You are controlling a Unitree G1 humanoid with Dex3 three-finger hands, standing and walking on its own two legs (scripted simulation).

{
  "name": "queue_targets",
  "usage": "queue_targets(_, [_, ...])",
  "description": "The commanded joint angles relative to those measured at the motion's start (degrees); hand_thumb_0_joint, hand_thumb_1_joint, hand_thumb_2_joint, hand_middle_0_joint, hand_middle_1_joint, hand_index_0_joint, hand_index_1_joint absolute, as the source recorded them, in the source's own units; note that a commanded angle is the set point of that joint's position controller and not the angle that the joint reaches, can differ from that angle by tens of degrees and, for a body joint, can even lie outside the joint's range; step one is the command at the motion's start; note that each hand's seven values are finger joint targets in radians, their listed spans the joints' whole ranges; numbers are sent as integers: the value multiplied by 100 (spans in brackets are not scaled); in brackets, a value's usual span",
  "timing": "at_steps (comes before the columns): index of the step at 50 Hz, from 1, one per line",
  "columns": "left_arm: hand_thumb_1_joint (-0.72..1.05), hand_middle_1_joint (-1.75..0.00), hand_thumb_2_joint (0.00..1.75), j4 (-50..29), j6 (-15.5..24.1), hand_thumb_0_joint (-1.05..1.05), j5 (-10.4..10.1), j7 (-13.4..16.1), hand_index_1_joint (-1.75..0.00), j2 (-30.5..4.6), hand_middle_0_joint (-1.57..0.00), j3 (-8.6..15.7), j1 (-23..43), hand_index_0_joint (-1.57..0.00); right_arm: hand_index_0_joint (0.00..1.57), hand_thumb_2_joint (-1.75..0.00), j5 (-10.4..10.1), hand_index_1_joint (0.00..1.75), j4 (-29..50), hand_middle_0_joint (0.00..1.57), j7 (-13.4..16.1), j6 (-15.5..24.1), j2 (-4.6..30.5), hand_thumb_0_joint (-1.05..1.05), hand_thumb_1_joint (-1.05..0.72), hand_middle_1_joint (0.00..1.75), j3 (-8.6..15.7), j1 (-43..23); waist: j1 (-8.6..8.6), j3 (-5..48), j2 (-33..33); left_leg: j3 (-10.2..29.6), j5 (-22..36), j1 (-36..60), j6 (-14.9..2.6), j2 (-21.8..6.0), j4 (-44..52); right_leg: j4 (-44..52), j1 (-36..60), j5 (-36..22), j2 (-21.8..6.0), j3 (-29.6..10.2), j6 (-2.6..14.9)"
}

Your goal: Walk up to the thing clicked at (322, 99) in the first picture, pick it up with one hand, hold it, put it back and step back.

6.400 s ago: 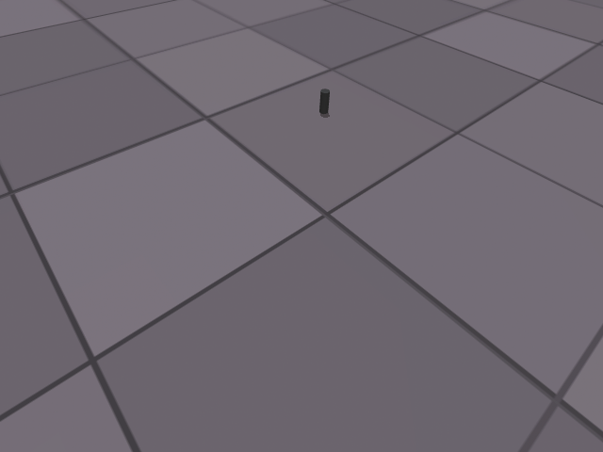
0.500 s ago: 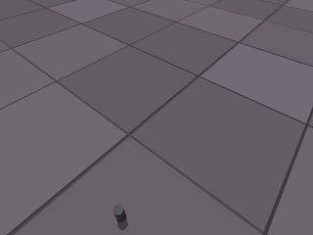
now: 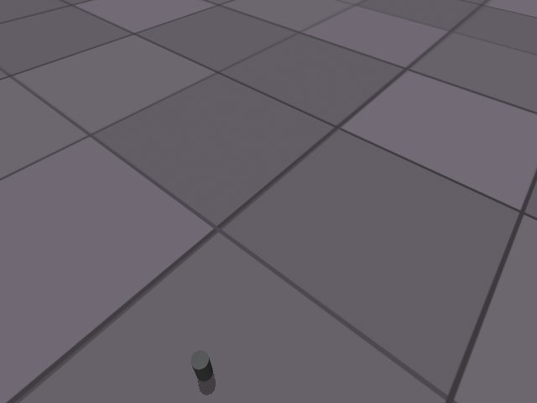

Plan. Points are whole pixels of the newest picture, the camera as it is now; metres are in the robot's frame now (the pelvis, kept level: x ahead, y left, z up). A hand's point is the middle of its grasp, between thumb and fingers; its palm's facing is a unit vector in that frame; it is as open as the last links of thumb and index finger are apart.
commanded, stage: walk up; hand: left
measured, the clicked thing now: (202, 366) +0.38 +0.20 -0.71
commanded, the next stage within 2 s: none
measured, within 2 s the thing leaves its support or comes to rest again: neither
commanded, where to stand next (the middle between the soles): +0.04 -0.01 m, yaw +0 degrees
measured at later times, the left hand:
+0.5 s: hand out of the picture +0.02 +0.25 -0.17, palm faces +0.01 -0.91 -0.42, open 7.3 cm
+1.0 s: hand out of the picture -0.06 +0.27 -0.16, palm faces +0.10 -0.92 -0.39, open 7.4 cm
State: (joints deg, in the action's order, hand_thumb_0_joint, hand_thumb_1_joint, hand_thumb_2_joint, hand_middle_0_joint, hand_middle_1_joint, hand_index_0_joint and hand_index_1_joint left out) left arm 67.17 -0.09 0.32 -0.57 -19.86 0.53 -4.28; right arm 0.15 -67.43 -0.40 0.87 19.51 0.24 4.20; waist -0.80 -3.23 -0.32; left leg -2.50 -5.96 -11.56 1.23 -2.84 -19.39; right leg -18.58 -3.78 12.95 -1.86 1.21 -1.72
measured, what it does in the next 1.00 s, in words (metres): steps on the spot: left foot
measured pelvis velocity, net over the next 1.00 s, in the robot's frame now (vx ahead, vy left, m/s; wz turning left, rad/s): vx -0.06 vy -0.01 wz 0.12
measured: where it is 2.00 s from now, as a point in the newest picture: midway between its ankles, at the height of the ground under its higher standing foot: outside the picture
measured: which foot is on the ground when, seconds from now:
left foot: down 0.00-0.46, up 0.48-0.82, down 0.84-1.00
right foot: down 0.00-0.86, up 0.88-1.00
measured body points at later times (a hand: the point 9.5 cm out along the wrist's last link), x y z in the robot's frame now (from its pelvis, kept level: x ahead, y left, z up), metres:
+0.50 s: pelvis -0.06 -0.03 -0.03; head +0.00 -0.05 +0.41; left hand +0.02 +0.29 -0.14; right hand +0.09 -0.35 -0.16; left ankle +0.04 +0.13 -0.74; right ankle -0.06 -0.14 -0.75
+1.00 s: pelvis -0.06 -0.01 -0.01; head -0.05 +0.00 +0.44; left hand -0.07 +0.32 -0.14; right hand +0.04 -0.31 -0.12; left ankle -0.13 +0.12 -0.75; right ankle -0.03 -0.13 -0.71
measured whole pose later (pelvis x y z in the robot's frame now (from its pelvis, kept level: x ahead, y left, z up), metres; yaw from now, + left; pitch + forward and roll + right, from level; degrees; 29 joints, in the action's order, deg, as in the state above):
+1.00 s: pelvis -0.06 -0.01 -0.01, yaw +7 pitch -2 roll +1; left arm 53.7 -0.2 1.2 -1.1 -23.9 3.8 -17.3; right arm 1.6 -52.9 -1.0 1.7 20.9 2.6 14.2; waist 0.1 -3.5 -2.0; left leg 0.2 -19.8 -6.5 0.3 -0.6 -28.5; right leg -48.6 -22.1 26.4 -0.9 -1.4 0.6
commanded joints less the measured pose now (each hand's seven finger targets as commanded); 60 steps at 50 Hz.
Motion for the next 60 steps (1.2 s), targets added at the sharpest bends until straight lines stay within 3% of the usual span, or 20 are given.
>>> queue_targets(1, [90, -30, 90, -343, 114, 0, -11, 65, -30, -1200, -20, 231, 254, -20, 20, -90, 11, 30, 335, 20, 57, 101, 1244, 0, -90, 30, 210, -311, 11, 544, 71, 595, 429, 530, -159, -532, 274, 407, -336, -504, -542, -363, 222])
queue_targets(8, [90, -30, 90, -361, 120, 0, 0, 80, -30, -1193, -20, 233, 149, -20, 20, -90, 17, 30, 376, 20, 58, 88, 1239, 0, -90, 30, 218, -392, 42, 617, 109, 531, 722, 681, -181, -537, 182, 428, -299, -736, -569, -317, 195])
queue_targets(11, [90, -30, 90, -660, -57, 0, -92, 149, -30, -1414, -20, 394, 19, -20, 20, -90, -97, 30, 549, 20, 95, -80, 1551, 0, -90, 30, 393, -209, -18, 482, 98, 489, 2825, 492, -356, -619, -531, -561, -630, -2162, -454, -86, 238])
queue_targets(20, [90, -30, 90, -1045, -347, 0, -20, 65, -30, -1179, -20, 539, -1048, -20, 20, -90, 112, 30, 1559, 20, 98, -362, 1793, 0, -90, 30, 678, -862, 353, 986, 1318, 1408, 402, -1164, -1350, -1477, -236, -2899, -480, 1550, 81, -16, 489])
queue_targets(22, [90, -30, 90, -1075, -316, 0, 44, 76, -30, -1379, -20, 614, -1374, -20, 20, -90, 98, 30, 1794, 20, 101, -448, 1465, 0, -90, 30, 632, -1113, 640, 495, 338, 824, -27, -1401, -740, -544, -1787, -1124, -1004, 561, -711, -879, 743])
queue_targets(23, [90, -30, 90, -1309, -247, 0, 140, 106, -30, -1926, -20, 732, -980, -20, 20, -90, 23, 30, 1884, 20, 113, -480, 1029, 0, -90, 30, 530, -977, 546, 7, -1218, 501, -1785, -1951, -275, 733, -3081, 135, -1376, -878, -1776, -2371, 906])
queue_targets(25, [90, -30, 90, -1850, -157, 0, 248, 146, -30, -2267, -20, 767, -153, -20, 20, -90, 65, 30, 1863, 20, 199, -550, 1226, 0, -90, 30, 610, -339, 220, 80, -1073, 1390, -3002, -1553, -187, 839, -4919, 144, -2391, -1626, -2334, -2674, 1841])
queue_targets(28, [90, -30, 90, -2053, -33, 0, 234, 241, -30, -1689, -20, 756, 308, -20, 20, -90, 2, 30, 1746, 20, 134, -504, 1452, 0, -90, 30, 743, 437, -161, 661, -434, 1396, -2023, -1716, -45, 833, -5633, -600, -1125, -1839, -1399, -1303, 1305])
queue_targets(32, [90, -30, 90, -1940, 205, 0, 259, 271, -30, -1432, -20, 712, -702, -20, 20, -90, 137, 30, 1809, 20, 31, -354, 1445, 0, -90, 30, 617, 116, 492, 935, -568, 1291, -1836, -2329, 22, 385, -3945, -131, 797, 1318, -1411, -1611, 1196])
queue_targets(36, [90, -30, 90, -1898, 235, 0, 242, 120, -30, -1910, -20, 905, -1462, -20, 20, -90, 248, 30, 1981, 20, -115, -171, 1517, 0, -90, 30, 594, -246, 756, 65, -1109, 671, -2707, -2151, -69, 281, -2290, 158, 614, 1931, -1657, -1836, 1444])
queue_targets(41, [90, -30, 90, -2272, 132, 0, 179, -39, -30, -1562, -20, 717, -678, -20, 20, -90, 170, 30, 1390, 20, -111, 45, 1272, 0, -90, 30, 663, 1370, -265, 494, -443, -181, -894, 1130, -317, 500, 32, -911, -1402, 996, -793, -166, 840])
queue_targets(43, [90, -30, 90, -2504, 117, 0, 110, -37, -30, -841, -20, 485, -523, -20, 20, -90, 334, 30, 1547, 20, -9, 127, 2126, 0, -90, 30, 829, 1476, -378, 318, 1401, 3365, -3123, 1771, -1114, -1582, 792, -3032, -3771, 2064, 324, 355, 236])
queue_targets(44, [90, -30, 90, -2393, 144, 0, 178, 36, -30, -1488, -20, 646, -292, -20, 20, -90, 175, 30, 1674, 20, -14, 136, 2385, 0, -90, 30, 893, 1285, -470, -206, 1046, 3621, -3056, 755, -1762, -2141, 859, -3493, -3421, 1967, -197, -475, 286])
queue_targets(47, [90, -30, 90, -1982, 234, 0, 20, -5, -30, -1304, -20, 558, -992, -20, 20, -90, 173, 30, 1886, 20, 54, 211, 1677, 0, -90, 30, 617, 729, 4, -260, 822, 1699, -109, 940, -1292, -1205, 97, -3165, -2975, 1455, -67, -696, 270])
queue_targets(52, [90, -30, 90, -1743, 264, 0, 20, 39, -30, -1162, -20, 483, -1070, -20, 20, -90, 64, 30, 2034, 20, 69, 62, 1497, 0, -90, 30, 496, 388, 116, -96, 1085, 541, 2170, -220, -878, -793, -998, -1662, -1005, 158, 190, 145, 243])
queue_targets(54, [90, -30, 90, -1640, 311, 0, 40, 127, -30, -1432, -20, 546, -1234, -20, 20, -90, -93, 30, 2083, 20, 85, -46, 1337, 0, -90, 30, 439, 371, 292, 147, 545, 345, 1585, -636, -521, -428, -1871, -917, -157, -1575, 92, -182, 366])
queue_targets(55, [90, -30, 90, -1670, 342, 0, 61, 179, -30, -1833, -20, 641, -1313, -20, 20, -90, -166, 30, 2124, 20, 97, -71, 1143, 0, -90, 30, 385, 511, 306, 428, -437, 123, 524, -1012, -313, -16, -2780, -688, 188, -2768, -752, -1321, 691])
queue_targets(56, [90, -30, 90, -1786, 357, 0, -3, 188, -30, -2044, -20, 621, -1146, -20, 20, -90, -165, 30, 2081, 20, 133, -193, 1040, 0, -90, 30, 369, 711, 225, 628, -917, 248, -2548, -983, -252, 448, -3539, -98, -290, -2755, -1945, -2806, 1429])
queue_targets(57, [90, -30, 90, -1851, 337, 0, 45, 195, -30, -2072, -20, 606, -904, -20, 20, -90, -87, 30, 1965, 20, 184, -317, 1303, 0, -90, 30, 489, 747, 120, 558, -688, 753, -3205, -500, -273, 207, -4027, -231, -1005, -1968, -2032, -3060, 1762])
queue_targets(60, [90, -30, 90, -1926, 274, 0, 81, 255, -30, -1813, -20, 532, -471, -20, 20, -90, -59, 30, 1789, 20, 134, -346, 1375, 0, -90, 30, 537, 827, 36, 386, -602, 763, -2724, -908, -294, 60, -3881, -404, -1026, -853, -1359, -2080, 1360])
